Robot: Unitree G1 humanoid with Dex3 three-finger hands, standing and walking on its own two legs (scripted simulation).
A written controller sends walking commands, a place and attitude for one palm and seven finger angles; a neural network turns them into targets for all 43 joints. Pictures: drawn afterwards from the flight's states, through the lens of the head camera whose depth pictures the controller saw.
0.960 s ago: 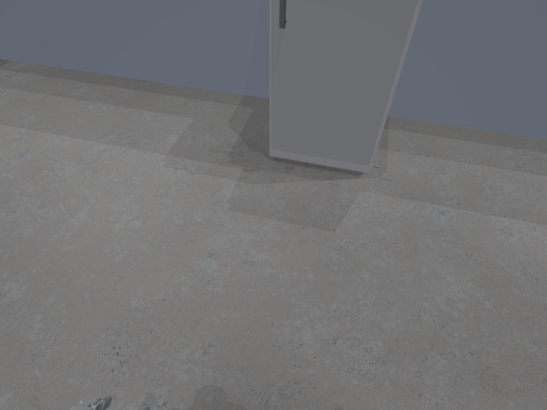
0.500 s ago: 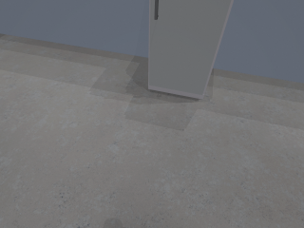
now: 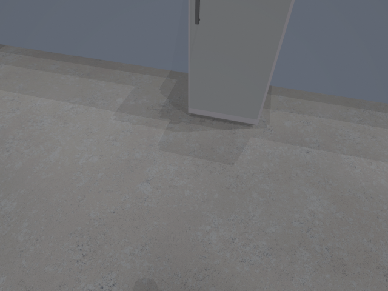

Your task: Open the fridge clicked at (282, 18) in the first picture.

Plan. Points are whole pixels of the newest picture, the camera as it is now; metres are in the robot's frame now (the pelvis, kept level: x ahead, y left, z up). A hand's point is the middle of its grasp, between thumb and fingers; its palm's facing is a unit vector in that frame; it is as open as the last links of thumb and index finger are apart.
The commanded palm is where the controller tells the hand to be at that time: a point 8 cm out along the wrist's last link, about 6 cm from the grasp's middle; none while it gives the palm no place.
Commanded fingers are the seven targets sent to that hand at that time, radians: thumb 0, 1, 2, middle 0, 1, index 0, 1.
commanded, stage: look at it before walking up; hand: left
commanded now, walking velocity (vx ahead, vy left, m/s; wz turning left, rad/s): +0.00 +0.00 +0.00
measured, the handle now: out of the picture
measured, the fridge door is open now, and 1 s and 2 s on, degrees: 0 0 0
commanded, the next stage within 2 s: walk to a spot facing it in 0.48 s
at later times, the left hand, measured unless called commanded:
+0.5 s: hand out of the picture +0.08 +0.25 -0.16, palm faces -0.04 -0.94 -0.33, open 7.4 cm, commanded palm none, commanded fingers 0.00 0.90 0.90 -0.20 -0.30 -0.20 -0.30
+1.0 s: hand out of the picture +0.04 +0.21 -0.19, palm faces -0.01 -0.99 -0.13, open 7.4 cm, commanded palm none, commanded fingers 0.00 0.90 0.90 -0.20 -0.30 -0.20 -0.30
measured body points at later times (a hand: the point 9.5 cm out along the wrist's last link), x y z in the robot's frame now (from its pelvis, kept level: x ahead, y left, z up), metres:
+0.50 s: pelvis +0.00 +0.00 +0.00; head +0.01 +0.01 +0.45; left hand +0.08 +0.30 -0.13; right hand +0.08 -0.30 -0.13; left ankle +0.01 +0.12 -0.74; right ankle +0.01 -0.12 -0.74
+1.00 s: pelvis +0.08 +0.03 -0.01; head +0.09 +0.05 +0.44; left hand +0.05 +0.26 -0.18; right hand +0.03 -0.20 -0.16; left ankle +0.01 +0.12 -0.74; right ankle +0.03 -0.10 -0.69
